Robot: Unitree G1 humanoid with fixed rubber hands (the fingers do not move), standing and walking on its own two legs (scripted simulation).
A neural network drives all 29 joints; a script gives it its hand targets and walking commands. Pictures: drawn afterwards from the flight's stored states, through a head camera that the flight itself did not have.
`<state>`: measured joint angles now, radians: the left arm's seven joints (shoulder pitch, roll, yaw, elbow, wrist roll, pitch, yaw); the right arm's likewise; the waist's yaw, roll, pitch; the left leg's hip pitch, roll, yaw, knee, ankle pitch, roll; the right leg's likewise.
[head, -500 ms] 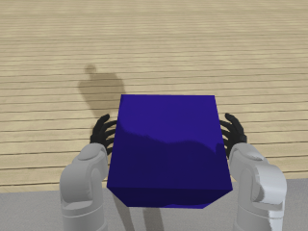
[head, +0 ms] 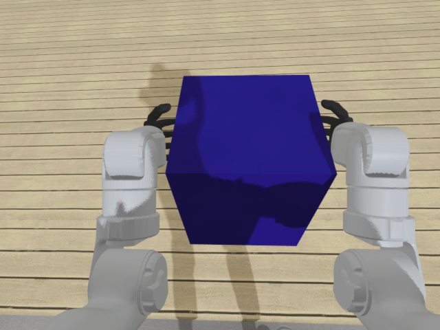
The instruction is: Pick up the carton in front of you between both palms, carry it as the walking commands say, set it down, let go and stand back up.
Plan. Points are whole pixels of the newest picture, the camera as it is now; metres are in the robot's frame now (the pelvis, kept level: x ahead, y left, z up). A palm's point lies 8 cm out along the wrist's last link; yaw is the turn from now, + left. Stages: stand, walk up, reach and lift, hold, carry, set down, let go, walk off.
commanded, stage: carry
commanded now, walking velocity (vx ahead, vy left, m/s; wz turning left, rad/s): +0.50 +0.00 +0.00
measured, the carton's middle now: (244, 167) +0.39 +0.01 +0.08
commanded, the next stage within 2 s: none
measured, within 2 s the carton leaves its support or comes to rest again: neither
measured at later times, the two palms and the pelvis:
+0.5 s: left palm (188, 24) +0.75 +0.14 +0.18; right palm (315, 27) +0.72 -0.15 +0.18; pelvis +0.35 +0.04 +0.05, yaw +0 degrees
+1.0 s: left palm out of the picture +0.96 +0.26 +0.25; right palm out of the picture +1.06 -0.02 +0.25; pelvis +0.65 +0.01 +0.10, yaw +17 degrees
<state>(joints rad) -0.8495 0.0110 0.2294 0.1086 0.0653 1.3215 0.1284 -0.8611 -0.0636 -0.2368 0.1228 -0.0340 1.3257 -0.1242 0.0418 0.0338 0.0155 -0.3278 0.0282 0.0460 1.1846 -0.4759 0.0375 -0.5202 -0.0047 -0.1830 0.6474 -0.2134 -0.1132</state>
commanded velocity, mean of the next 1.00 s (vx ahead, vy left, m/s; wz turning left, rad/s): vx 0.50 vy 0.00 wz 0.40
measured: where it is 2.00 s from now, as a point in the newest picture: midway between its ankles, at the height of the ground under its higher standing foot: (203, 130)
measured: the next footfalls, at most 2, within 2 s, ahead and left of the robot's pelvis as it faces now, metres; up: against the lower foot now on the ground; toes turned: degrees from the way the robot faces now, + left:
left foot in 0.38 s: +0.49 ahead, +0.09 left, +0.07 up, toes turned +4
right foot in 0.82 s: +0.73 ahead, -0.08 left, +0.07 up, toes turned +7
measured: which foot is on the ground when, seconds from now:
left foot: up 0.00-0.36, down 0.38-0.82, up 0.84-1.00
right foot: down 0.00-0.40, up 0.42-0.80, down 0.82-1.00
